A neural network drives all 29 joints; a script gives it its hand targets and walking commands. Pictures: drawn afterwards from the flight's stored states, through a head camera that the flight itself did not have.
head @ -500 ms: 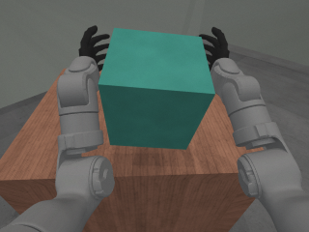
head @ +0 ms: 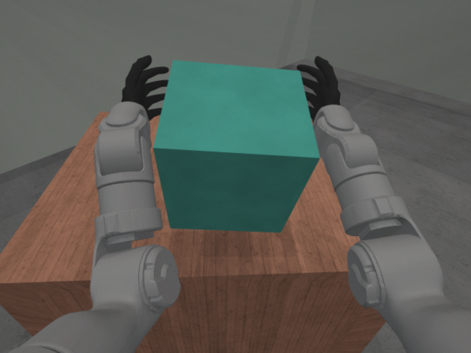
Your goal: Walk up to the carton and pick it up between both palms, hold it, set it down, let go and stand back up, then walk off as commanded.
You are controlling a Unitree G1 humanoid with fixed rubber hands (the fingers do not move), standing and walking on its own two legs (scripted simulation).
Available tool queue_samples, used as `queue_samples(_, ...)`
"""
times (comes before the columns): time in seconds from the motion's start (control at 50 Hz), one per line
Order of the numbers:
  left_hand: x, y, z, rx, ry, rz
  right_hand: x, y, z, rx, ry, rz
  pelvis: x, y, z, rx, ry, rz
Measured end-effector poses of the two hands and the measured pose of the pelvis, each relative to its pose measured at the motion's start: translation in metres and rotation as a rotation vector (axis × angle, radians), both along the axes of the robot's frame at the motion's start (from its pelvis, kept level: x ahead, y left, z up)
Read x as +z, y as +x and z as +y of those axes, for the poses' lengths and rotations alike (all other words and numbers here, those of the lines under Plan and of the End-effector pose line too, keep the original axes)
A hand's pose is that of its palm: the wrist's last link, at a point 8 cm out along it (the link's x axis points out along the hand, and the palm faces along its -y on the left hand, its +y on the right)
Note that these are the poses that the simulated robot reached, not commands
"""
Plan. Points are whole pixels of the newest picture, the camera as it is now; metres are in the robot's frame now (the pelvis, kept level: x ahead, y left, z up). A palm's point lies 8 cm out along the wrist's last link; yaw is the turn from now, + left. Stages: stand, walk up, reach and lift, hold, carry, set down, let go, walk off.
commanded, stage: set down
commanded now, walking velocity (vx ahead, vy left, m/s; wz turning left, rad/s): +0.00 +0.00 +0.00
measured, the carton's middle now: (231, 153) +0.36 +0.02 +0.21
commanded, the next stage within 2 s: none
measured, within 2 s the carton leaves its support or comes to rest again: neither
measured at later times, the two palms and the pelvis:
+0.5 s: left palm (147, 129) +0.38 +0.15 +0.24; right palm (322, 122) +0.40 -0.13 +0.25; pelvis +0.00 +0.00 +0.00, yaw +0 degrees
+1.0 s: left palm (155, 143) +0.38 +0.15 +0.22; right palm (322, 136) +0.40 -0.14 +0.22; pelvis +0.00 +0.00 +0.00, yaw +0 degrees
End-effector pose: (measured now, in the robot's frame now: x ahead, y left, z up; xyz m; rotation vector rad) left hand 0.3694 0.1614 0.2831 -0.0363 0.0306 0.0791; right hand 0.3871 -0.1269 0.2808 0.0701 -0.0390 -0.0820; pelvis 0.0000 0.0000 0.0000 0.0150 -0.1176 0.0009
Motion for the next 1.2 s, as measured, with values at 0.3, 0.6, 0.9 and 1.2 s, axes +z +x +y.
queue_samples(0.3,-0.018,-0.002,-0.003,0.025,0.033,0.008,-0.011,0.002,-0.001,0.017,0.006,-0.001,0.0,0.0,0.0,0.0,0.0,-0.001)
queue_samples(0.6,-0.047,0.012,-0.011,0.024,0.028,0.077,-0.04,0.015,-0.009,0.009,-0.029,0.05,0.0,0.002,-0.001,0.0,0.001,0.003)
queue_samples(0.9,-0.062,0.01,-0.014,0.028,0.043,0.095,-0.054,0.013,-0.012,0.008,-0.021,0.064,0.0,0.003,-0.001,0.0,0.001,0.004)
queue_samples(1.2,-0.085,0.018,-0.021,0.019,0.022,0.146,-0.073,0.018,-0.019,-0.001,-0.057,0.099,0.0,0.004,-0.002,0.001,0.002,0.005)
